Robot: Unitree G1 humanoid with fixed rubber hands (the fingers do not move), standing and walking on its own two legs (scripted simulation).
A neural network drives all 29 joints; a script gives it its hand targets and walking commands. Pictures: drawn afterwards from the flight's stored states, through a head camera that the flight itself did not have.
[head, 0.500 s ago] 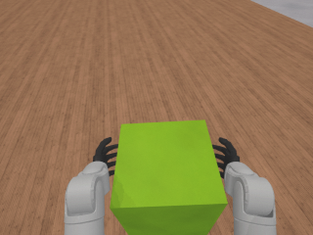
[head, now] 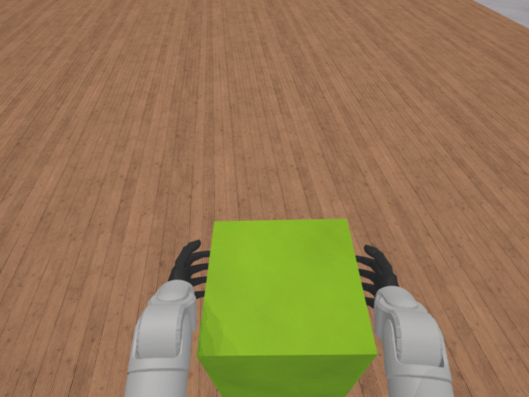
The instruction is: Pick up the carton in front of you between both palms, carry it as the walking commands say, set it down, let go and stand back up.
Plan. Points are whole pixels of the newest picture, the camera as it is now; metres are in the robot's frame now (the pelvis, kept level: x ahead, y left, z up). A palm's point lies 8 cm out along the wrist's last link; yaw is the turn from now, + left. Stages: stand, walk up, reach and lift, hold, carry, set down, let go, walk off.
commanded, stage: carry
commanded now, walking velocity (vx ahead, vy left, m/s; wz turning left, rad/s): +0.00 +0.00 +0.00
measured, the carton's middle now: (281, 313) +0.28 +0.00 -0.04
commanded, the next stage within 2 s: none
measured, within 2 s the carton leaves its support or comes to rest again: neither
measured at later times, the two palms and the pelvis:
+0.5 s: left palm (177, 253) +0.34 +0.18 +0.03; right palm (360, 265) +0.34 -0.12 +0.03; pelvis +0.05 +0.03 -0.01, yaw -1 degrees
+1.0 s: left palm (181, 270) +0.31 +0.16 +0.04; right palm (373, 282) +0.31 -0.14 +0.03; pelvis +0.02 +0.01 -0.01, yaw +0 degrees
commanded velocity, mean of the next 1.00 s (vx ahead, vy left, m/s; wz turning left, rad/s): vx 0.00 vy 0.00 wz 0.00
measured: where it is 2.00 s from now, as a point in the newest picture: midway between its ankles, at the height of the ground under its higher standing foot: outside the picture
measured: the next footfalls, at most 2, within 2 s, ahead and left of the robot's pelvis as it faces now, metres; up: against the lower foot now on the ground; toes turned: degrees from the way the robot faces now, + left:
right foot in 0.10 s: +0.06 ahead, -0.09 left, +0.00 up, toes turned +6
left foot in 0.24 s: +0.00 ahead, +0.10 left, +0.00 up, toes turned -4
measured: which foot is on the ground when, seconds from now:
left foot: down 0.00-0.12, up 0.14-0.22, down 0.24-1.00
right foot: up 0.00-0.08, down 0.10-1.00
